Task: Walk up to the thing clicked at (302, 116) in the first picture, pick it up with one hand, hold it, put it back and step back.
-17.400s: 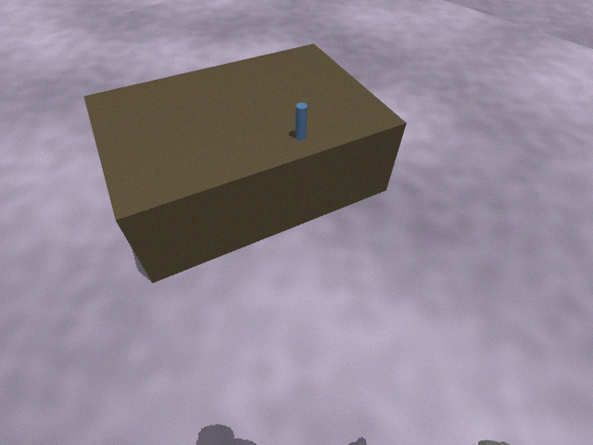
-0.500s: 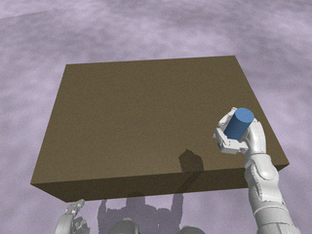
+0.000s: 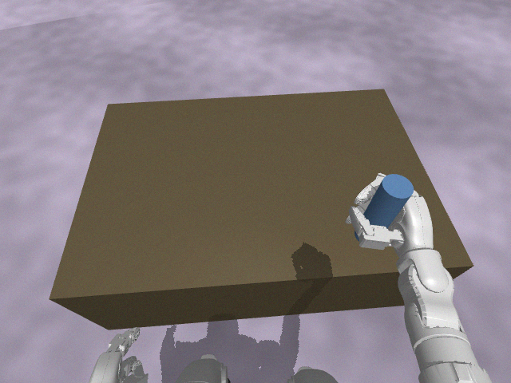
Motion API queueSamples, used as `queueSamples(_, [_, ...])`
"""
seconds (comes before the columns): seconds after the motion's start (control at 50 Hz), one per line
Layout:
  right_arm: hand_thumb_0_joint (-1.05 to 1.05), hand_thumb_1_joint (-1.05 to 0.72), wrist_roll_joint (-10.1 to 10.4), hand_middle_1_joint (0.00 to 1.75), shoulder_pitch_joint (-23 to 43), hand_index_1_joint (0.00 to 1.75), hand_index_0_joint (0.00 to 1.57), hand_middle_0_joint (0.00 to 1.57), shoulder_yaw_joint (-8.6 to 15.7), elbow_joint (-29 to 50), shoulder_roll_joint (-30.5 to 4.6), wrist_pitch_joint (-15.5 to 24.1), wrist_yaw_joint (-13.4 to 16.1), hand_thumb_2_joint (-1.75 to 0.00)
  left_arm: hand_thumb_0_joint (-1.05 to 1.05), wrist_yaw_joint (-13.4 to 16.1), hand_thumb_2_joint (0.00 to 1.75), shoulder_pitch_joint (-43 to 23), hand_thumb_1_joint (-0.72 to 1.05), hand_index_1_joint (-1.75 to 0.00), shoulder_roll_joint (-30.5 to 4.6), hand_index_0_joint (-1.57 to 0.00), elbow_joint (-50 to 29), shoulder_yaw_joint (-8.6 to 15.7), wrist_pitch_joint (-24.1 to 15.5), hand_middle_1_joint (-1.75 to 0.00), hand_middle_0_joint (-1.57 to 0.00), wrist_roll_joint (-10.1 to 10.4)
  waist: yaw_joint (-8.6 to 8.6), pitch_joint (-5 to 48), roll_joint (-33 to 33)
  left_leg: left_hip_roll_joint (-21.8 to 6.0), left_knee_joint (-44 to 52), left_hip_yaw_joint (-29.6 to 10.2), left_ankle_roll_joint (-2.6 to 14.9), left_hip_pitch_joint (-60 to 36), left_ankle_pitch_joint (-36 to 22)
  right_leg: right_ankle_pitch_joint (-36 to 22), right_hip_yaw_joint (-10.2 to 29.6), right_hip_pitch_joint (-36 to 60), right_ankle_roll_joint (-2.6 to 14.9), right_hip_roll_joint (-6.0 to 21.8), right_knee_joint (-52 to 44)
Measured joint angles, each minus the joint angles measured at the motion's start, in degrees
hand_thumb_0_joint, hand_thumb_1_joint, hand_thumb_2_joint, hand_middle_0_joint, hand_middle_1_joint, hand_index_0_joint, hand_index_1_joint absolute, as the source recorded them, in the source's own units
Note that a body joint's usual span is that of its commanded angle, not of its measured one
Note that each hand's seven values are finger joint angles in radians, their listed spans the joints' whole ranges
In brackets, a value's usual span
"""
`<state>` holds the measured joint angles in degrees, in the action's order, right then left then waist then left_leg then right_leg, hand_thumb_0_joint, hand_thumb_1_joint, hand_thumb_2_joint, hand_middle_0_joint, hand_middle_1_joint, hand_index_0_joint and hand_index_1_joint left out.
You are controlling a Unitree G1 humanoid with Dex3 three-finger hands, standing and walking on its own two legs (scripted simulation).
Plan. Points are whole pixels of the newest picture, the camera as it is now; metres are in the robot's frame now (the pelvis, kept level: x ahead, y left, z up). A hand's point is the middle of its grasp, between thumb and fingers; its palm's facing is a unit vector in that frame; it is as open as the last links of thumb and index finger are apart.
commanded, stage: hold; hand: right
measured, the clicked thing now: (380, 213) +0.33 -0.18 +0.07
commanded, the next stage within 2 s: crouch in 0.22 s
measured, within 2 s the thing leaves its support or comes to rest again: neither
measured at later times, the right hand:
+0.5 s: hand (362, 219) +0.34 -0.16 +0.05, palm faces -0.01 +1.00 +0.03, open 5.2 cm
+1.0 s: hand (333, 214) +0.42 -0.15 -0.09, palm faces -0.04 +1.00 +0.02, open 5.1 cm
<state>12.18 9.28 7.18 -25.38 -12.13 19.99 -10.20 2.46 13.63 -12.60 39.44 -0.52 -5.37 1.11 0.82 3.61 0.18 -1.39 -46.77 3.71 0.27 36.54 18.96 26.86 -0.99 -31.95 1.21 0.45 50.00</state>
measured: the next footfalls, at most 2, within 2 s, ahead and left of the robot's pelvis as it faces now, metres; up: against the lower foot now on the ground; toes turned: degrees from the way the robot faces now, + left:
none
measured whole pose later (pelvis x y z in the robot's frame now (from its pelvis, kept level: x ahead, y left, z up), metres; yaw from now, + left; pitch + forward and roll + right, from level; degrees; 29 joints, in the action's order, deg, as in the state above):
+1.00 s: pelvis -0.03 +0.00 -0.11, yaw +0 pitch +27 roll +1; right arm 8.8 38.6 16.5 -56.5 -16.7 31.4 -13.5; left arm -1.4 15.1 -14.9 39.8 -0.1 -5.8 -1.2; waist 5.7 9.7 0.3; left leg -2.9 -78.2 3.2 0.8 77.4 27.7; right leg 36.9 -1.0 -72.3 1.5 0.1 82.1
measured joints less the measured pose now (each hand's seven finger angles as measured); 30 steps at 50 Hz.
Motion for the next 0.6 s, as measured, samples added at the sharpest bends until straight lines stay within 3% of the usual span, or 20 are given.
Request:
queueSamples(0.4, [0.01,-0.16,0.04,1.21,-0.01,1.17,1.03,1.03,-0.20,-0.21,0.10,-0.04,0.11,-1.19,0.01,0.13,0.90,0.09,0.90,-0.30,-0.25,-0.20,0.07,0.14,-0.19,-0.31,-0.20,-0.05,0.12,0.01,0.16,0.04,0.20,0.10,0.11,-0.31,0.02,-0.09,0.13,0.32,-0.12,0.02,-0.32])
queueSamples(0.6, [0.01,-0.16,-0.64,1.20,5.34,1.17,1.03,1.03,1.31,-7.96,0.09,3.39,-0.15,-1.19,0.01,-0.54,0.89,-0.91,0.91,-0.30,-0.31,-0.21,0.07,0.28,-0.85,-0.31,-0.20,-0.85,0.71,0.50,-1.04,-0.27,-4.86,0.03,0.27,6.49,1.42,1.35,0.13,-6.34,-0.13,-0.10,4.66])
